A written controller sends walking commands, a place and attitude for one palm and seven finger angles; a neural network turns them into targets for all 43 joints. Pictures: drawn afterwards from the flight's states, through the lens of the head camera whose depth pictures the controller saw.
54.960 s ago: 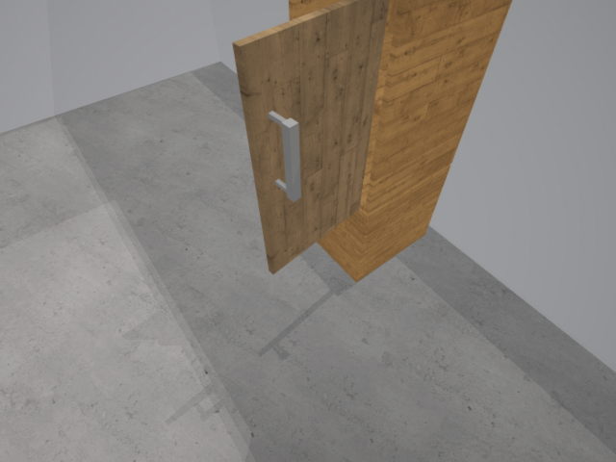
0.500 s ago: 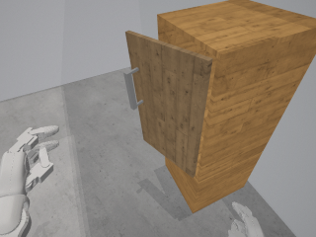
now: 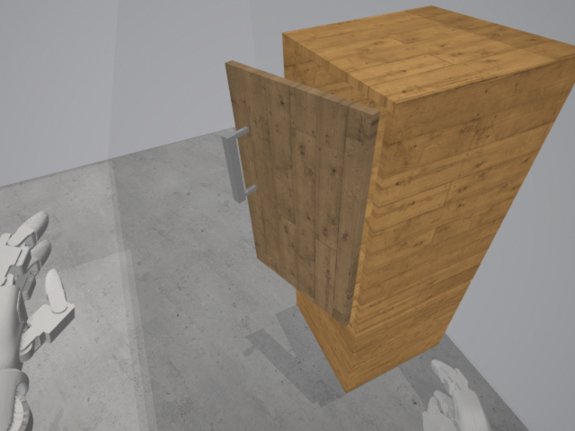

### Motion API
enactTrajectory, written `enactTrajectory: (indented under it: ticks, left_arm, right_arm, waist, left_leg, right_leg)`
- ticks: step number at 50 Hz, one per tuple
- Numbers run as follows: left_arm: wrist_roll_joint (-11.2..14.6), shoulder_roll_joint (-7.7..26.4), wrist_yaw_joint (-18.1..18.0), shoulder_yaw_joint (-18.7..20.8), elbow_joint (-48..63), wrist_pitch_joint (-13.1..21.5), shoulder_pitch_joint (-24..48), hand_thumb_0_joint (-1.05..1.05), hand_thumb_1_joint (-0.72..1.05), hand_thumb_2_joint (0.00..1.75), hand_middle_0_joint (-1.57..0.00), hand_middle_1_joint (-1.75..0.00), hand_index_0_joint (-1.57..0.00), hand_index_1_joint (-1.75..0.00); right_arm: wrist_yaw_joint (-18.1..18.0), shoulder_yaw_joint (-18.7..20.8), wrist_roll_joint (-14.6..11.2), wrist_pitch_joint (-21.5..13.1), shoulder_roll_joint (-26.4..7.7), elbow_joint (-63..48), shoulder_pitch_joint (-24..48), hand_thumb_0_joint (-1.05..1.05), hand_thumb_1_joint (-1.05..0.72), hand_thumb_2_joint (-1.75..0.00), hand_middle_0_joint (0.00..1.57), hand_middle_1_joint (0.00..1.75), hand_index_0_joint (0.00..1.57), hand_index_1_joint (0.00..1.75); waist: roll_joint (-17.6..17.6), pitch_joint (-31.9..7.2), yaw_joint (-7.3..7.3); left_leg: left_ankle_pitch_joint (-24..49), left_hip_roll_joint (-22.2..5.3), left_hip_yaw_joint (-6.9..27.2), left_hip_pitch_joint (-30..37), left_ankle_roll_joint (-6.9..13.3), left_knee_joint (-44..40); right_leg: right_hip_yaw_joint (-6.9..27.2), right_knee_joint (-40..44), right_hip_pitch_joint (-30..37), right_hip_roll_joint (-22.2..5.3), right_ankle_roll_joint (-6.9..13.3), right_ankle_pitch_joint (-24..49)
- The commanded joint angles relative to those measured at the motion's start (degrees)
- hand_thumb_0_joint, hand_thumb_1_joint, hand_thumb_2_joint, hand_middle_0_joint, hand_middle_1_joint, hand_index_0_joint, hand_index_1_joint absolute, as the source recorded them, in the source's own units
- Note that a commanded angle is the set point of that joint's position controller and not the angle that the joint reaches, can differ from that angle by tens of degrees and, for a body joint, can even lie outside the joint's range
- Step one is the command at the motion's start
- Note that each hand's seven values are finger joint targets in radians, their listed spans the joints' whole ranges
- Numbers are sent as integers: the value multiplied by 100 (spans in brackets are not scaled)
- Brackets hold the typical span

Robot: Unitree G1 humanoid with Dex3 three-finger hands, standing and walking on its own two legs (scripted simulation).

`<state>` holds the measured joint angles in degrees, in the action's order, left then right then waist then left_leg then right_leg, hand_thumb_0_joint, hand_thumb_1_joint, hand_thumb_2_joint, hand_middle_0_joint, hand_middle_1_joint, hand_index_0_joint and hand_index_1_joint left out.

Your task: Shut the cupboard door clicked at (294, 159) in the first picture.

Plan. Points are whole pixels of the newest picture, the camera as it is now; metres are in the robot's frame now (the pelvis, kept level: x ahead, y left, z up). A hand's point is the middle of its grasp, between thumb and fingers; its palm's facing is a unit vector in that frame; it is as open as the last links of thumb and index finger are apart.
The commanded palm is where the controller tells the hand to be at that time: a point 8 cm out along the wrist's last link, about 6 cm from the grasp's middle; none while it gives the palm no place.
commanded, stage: step back with the hand held close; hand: left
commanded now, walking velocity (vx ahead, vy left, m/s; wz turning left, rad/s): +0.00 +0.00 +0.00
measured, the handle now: (241, 165) +0.64 +0.19 +0.03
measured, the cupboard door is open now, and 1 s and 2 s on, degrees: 21 21 21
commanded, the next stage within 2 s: stop stepping back and stand still in 1.38 s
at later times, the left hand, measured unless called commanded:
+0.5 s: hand (36, 328) +0.17 +0.29 +0.15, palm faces +0.38 -0.79 -0.49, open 7.4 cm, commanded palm +0.11 +0.33 +0.17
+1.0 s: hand out of the picture +0.07 +0.30 +0.15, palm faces +0.49 -0.78 -0.39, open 7.4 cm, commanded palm +0.01 +0.34 +0.17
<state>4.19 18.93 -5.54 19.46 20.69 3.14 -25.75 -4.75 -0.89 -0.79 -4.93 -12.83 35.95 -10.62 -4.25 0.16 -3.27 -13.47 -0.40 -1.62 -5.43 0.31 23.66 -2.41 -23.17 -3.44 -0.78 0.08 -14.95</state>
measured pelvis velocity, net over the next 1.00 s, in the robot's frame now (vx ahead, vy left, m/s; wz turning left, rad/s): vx -0.11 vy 0.03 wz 0.05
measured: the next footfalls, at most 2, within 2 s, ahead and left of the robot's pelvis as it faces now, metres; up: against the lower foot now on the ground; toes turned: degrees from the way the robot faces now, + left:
right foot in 1.26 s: -0.19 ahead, -0.10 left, +0.00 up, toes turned +3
left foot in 1.62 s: -0.08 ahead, +0.13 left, +0.00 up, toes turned -4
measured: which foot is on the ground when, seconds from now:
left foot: down 0.00-1.00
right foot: down 0.00-1.00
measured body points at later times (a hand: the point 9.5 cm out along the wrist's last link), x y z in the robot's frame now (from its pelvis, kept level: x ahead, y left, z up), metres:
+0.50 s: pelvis -0.03 +0.03 +0.00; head -0.02 +0.02 +0.45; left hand +0.14 +0.33 +0.18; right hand +0.15 -0.22 -0.09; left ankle +0.00 +0.12 -0.74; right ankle -0.02 -0.12 -0.74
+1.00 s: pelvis -0.11 +0.03 -0.02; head -0.11 +0.05 +0.43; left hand +0.04 +0.34 +0.17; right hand +0.05 -0.21 -0.10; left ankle -0.01 +0.12 -0.74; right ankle -0.03 -0.12 -0.74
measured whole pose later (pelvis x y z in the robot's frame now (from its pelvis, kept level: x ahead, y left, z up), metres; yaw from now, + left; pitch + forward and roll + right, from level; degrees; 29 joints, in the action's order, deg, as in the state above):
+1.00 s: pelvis -0.11 +0.03 -0.02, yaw +3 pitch -1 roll -2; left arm 1.9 21.7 -9.0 23.5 28.8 13.8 -28.6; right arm -4.7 0.4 0.1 -2.4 -12.9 35.0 -13.1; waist -0.2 0.2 -0.1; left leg -16.8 0.7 -0.4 -28.4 1.7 39.4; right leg -0.6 -33.4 -22.5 -0.8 -1.9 -10.6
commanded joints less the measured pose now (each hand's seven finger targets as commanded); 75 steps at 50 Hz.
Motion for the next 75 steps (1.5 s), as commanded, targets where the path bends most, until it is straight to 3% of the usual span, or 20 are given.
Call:
enactTrajectory:
  ticks: [1, 4, 5, 8, 18, 37, 40, 44, 46, 50, 52, 53, 55, 59, 62, 64, 67, 70, 72, 75]
  left_arm:
    - [11, 1152, -120, 764, 1116, 384, 495, 0, 90, 90, -20, -30, -20, -30]
    - [22, 1100, -101, 713, 1048, 376, 473, 0, 90, 90, -20, -30, -20, -30]
    - [-38, 1681, -150, 1229, 1426, 593, 1006, 0, 90, 90, -20, -30, -20, -30]
    - [-43, 1270, -119, 846, 1034, 729, 183, 0, 90, 90, -20, -30, -20, -30]
    - [31, 1579, -271, 1129, 1583, 777, -321, 0, 90, 90, -20, -30, -20, -30]
    - [-290, 1566, -333, 1410, 1847, 1264, -83, 0, 90, 90, -20, -30, -20, -30]
    - [-280, 1403, -325, 1282, 1889, 1332, -71, 0, 90, 90, -20, -30, -20, -30]
    - [-218, 1457, -412, 1116, 1886, 1362, 156, 0, 90, 90, -20, -30, -20, -30]
    - [-203, 1532, -493, 1082, 1900, 1382, 239, 0, 90, 90, -20, -30, -20, -30]
    - [-171, 1663, -551, 1289, 1996, 1474, 68, 0, 90, 90, -20, -30, -20, -30]
    - [-224, 1623, -524, 1466, 2037, 1538, -57, 0, 90, 90, -20, -30, -20, -30]
    - [-216, 1741, -477, 1605, 2297, 1585, 34, 0, 90, 90, -20, -30, -20, -30]
    - [-187, 1749, -412, 1702, 2210, 1650, -244, 0, 90, 90, -20, -30, -20, -30]
    - [13, 1486, -311, 1344, 2033, 1599, -747, 0, 90, 90, -20, -30, -20, -30]
    - [-35, 1692, -319, 1293, 1990, 1631, -283, 0, 90, 90, -20, -30, -20, -30]
    - [-42, 1498, -342, 806, 1931, 1580, 465, 0, 90, 90, -20, -30, -20, -30]
    - [-56, 1876, -361, 1167, 2078, 1412, 295, 0, 90, 90, -20, -30, -20, -30]
    - [57, 1865, -269, 1389, 1946, 1548, -8, 0, 90, 90, -20, -30, -20, -30]
    - [55, 2014, -266, 1722, 1760, 1560, -368, 0, 90, 90, -20, -30, -20, -30]
    - [116, 2001, -275, 1575, 2156, 1601, -604, 0, 90, 90, -20, -30, -20, -30]
  right_arm:
    - [-21, 175, 8, -274, -507, -916, 798, 0, -90, -90, 20, 30, 20, 30]
    - [-26, 181, 4, -255, -513, -912, 794, 0, -90, -90, 20, 30, 20, 30]
    - [1, 247, -18, -120, -673, -1073, 793, 0, -90, -90, 20, 30, 20, 30]
    - [-18, 277, 25, 60, -600, -984, 767, 0, -90, -90, 20, 30, 20, 30]
    - [-140, 389, -20, 450, -700, -1297, 663, 0, -90, -90, 20, 30, 20, 30]
    - [-138, 450, 33, 45, -898, -1326, 460, 0, -90, -90, 20, 30, 20, 30]
    - [-98, 455, 28, -21, -833, -1288, 345, 0, -90, -90, 20, 30, 20, 30]
    - [-42, 411, 111, -75, -664, -1078, 277, 0, -90, -90, 20, 30, 20, 30]
    - [-32, 388, 112, -55, -622, -969, 232, 0, -90, -90, 20, 30, 20, 30]
    - [-104, 375, 74, -76, -700, -1021, 314, 0, -90, -90, 20, 30, 20, 30]
    - [-164, 405, 65, -181, -836, -1096, 500, 0, -90, -90, 20, 30, 20, 30]
    - [-148, 471, 106, -229, -777, -1081, 502, 0, -90, -90, 20, 30, 20, 30]
    - [-62, 543, 144, -346, -743, -983, 443, 0, -90, -90, 20, 30, 20, 30]
    - [62, 442, 148, -440, -651, -805, 395, 0, -90, -90, 20, 30, 20, 30]
    - [81, 402, 228, -324, -520, -535, 218, 0, -90, -90, 20, 30, 20, 30]
    - [-13, 407, 75, -342, -496, -498, 363, 0, -90, -90, 20, 30, 20, 30]
    - [-136, 409, 92, -290, -600, -673, 636, 0, -90, -90, 20, 30, 20, 30]
    - [-69, 452, 104, -181, -632, -834, 665, 0, -90, -90, 20, 30, 20, 30]
    - [-69, 487, 218, -97, -669, -908, 752, 0, -90, -90, 20, 30, 20, 30]
    - [24, 473, 132, -96, -446, -863, 379, 0, -90, -90, 20, 30, 20, 30]
  waist:
    - [141, -141, -49]
    - [170, -125, -35]
    - [164, -34, 158]
    - [538, -273, 227]
    - [178, -1196, 262]
    - [-541, -473, 290]
    - [-114, -507, 331]
    - [776, -217, 399]
    - [985, -306, 445]
    - [93, -334, 461]
    - [-1184, -522, 370]
    - [-1297, -767, 317]
    - [-794, -989, 293]
    - [-948, -770, 323]
    - [159, -918, 416]
    - [913, -1031, 510]
    - [226, -934, 463]
    - [-543, -529, 465]
    - [-1010, -545, 379]
    - [312, -846, 418]
  left_leg:
    - [1001, 5, 1, 22, 116, -359]
    - [953, -2, 1, 35, 127, -376]
    - [648, -115, 126, -407, 229, 7]
    - [805, -72, 158, -463, 192, 326]
    - [2554, -318, 280, -480, 140, 144]
    - [-2677, -964, 1197, -4102, 667, -929]
    - [-2603, -671, 921, -3867, 552, -292]
    - [-1450, -91, 455, -2178, 122, 1202]
    - [-1041, 17, 301, -1519, 46, 1612]
    - [-1811, -450, 984, -2012, 244, 151]
    - [-3245, -1408, 2210, -3760, 672, -1597]
    - [-3059, -1714, 2402, -3827, 794, -1726]
    - [-2352, -1674, 1973, -3184, 778, -1312]
    - [-1612, -1326, 1358, -2124, 307, -1141]
    - [-27, -774, 509, -885, -107, 207]
    - [444, -375, 49, -4, -200, 827]
    - [1152, -502, 254, 160, -65, 379]
    - [-1580, -927, 902, -960, -84, -900]
    - [-2659, -1083, 1202, -2230, -215, -1431]
    - [-717, -72, -127, -475, -453, 1086]
  right_leg:
    - [9, 442, -319, 65, 6, 985]
    - [17, 486, -328, 57, -1, 900]
    - [456, 770, -727, -274, 22, 1037]
    - [483, 738, -886, -560, 89, 1262]
    - [141, -258, -303, -274, -66, 2663]
    - [330, -1599, 721, 289, -181, 577]
    - [691, -1204, 241, 78, -55, 207]
    - [1686, 415, -2127, -826, 421, -1438]
    - [1582, 680, -2708, -1020, 480, -1507]
    - [662, -146, -2282, -251, 92, -1570]
    - [192, -2277, -358, 572, -153, -607]
    - [237, -2921, -107, 650, -155, -524]
    - [339, -2819, -327, 646, -88, -951]
    - [70, -653, -699, 542, 54, -1131]
    - [1202, 679, -1555, -488, 389, -17]
    - [994, 585, -2350, -659, 210, 756]
    - [435, 118, -2473, -112, -25, 530]
    - [248, -79, -1964, 387, 140, -1706]
    - [201, -463, -982, 546, 335, -1868]
    - [760, 761, -2753, -357, 682, -2210]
